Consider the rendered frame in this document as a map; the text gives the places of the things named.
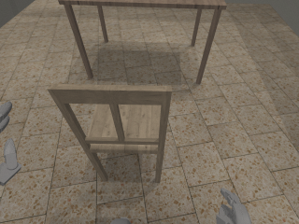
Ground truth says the robot right hand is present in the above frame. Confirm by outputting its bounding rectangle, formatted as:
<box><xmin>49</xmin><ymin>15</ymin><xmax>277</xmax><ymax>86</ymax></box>
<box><xmin>216</xmin><ymin>188</ymin><xmax>252</xmax><ymax>224</ymax></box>

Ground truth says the chair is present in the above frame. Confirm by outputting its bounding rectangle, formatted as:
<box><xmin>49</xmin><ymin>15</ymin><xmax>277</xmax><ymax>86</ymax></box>
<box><xmin>47</xmin><ymin>84</ymin><xmax>172</xmax><ymax>183</ymax></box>

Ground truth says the table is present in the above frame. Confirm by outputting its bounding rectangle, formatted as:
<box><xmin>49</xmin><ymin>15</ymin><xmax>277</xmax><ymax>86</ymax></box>
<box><xmin>58</xmin><ymin>0</ymin><xmax>227</xmax><ymax>85</ymax></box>

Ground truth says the robot left hand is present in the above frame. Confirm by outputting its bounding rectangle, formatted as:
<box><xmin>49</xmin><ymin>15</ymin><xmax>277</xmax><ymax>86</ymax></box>
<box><xmin>0</xmin><ymin>101</ymin><xmax>22</xmax><ymax>186</ymax></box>

